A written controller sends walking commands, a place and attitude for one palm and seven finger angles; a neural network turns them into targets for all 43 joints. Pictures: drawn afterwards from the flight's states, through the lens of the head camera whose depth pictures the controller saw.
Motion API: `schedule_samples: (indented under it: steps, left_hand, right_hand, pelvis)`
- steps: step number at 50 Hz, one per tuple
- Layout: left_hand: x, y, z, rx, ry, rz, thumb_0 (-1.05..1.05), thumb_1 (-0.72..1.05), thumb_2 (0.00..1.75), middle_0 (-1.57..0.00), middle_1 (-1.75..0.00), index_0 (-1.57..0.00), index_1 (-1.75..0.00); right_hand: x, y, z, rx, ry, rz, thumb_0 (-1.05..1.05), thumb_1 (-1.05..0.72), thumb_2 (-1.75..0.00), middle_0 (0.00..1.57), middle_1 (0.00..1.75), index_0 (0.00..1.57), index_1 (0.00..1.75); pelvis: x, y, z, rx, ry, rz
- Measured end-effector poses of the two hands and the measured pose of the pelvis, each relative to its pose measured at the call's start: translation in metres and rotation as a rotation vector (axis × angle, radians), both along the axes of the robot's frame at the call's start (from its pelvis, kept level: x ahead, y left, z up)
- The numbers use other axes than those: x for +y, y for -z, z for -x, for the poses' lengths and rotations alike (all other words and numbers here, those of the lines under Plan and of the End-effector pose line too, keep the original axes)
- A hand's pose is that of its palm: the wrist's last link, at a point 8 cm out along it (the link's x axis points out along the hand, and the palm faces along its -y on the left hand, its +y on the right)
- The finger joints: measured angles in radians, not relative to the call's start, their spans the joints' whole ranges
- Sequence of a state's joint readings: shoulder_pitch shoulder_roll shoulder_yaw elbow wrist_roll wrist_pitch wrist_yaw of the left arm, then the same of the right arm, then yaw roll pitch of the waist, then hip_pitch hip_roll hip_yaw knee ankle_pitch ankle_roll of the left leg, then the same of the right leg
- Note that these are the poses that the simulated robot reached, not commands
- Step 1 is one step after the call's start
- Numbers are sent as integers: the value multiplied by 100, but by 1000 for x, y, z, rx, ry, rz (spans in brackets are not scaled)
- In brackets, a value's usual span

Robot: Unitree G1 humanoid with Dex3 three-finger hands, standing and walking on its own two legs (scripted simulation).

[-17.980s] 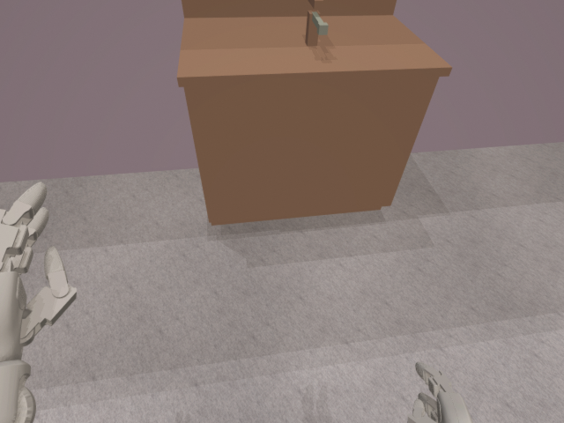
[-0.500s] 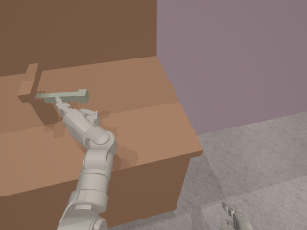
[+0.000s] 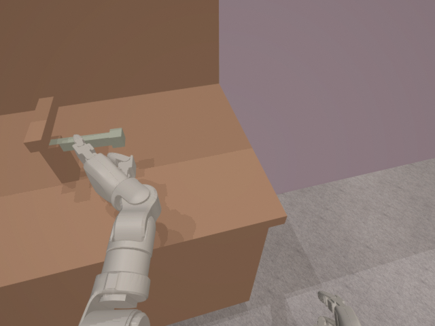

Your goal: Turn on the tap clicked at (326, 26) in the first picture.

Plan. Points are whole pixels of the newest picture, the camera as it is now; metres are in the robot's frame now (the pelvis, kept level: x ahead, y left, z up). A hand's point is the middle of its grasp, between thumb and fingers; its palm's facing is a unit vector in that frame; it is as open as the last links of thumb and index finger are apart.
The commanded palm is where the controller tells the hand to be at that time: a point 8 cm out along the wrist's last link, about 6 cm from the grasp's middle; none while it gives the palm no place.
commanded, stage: lift the hand up off the lever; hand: left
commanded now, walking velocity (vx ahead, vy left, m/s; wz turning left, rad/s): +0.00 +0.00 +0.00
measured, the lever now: (117, 137) +0.44 +0.25 +0.12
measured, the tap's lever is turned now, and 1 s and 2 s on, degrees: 86 86 86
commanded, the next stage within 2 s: draw the hand back beside the body in 1.96 s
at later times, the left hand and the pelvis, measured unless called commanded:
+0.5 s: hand (121, 160) +0.36 +0.21 +0.14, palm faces +0.80 -0.60 -0.04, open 7.8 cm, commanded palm +0.30 +0.22 +0.14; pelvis +0.00 +0.00 +0.01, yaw +1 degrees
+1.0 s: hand (116, 151) +0.36 +0.21 +0.15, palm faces +0.79 -0.61 -0.01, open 7.8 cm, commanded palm +0.30 +0.22 +0.16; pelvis +0.01 +0.00 +0.01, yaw +0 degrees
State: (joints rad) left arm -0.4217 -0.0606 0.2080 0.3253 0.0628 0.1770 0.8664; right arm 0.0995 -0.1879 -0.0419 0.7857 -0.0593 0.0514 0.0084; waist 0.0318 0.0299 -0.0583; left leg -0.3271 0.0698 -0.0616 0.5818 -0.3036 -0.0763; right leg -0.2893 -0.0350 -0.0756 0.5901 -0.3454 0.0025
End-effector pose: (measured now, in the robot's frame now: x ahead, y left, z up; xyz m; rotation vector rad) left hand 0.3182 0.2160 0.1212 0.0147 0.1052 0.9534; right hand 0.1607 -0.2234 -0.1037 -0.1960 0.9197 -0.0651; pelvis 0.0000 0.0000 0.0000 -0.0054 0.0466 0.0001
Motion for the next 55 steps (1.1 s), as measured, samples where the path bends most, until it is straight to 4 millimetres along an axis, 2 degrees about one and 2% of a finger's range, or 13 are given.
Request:
schedule_samples:
  steps: [16,26,39,47,55]
  left_hand:
    - [8,-14,17,-23,17,8,2,90,90,-15,-15,-15,-15]
    - [9,-19,16,-4,22,20,2,90,90,-15,-15,-15,-15]
    - [13,-26,13,-12,31,29,2,90,90,-15,-15,-15,-15]
    - [16,-32,10,-30,33,23,2,90,90,-15,-15,-15,-15]
    - [14,-37,19,-41,55,32,2,90,90,-15,-15,-15,-15]
  right_hand:
    - [21,-18,-33,-89,-64,-18,1,-90,-90,20,29,20,30]
    - [27,-19,-33,-84,-70,-27,1,-90,-90,20,30,20,30]
    - [19,-17,-26,-57,-46,-19,1,-90,-90,20,30,20,30]
    - [16,-19,-34,-69,-45,-16,1,-90,-90,20,29,20,30]
    - [21,-25,-48,-99,-54,-34,1,-90,-90,20,29,20,30]
  pelvis:
    - [3,-4,1,-39,-11,1]
    - [3,-6,2,-52,-11,1]
    - [3,-8,-2,-59,-6,0]
    - [3,-9,-7,-61,-2,0]
    - [4,-10,-11,-75,-4,-2]
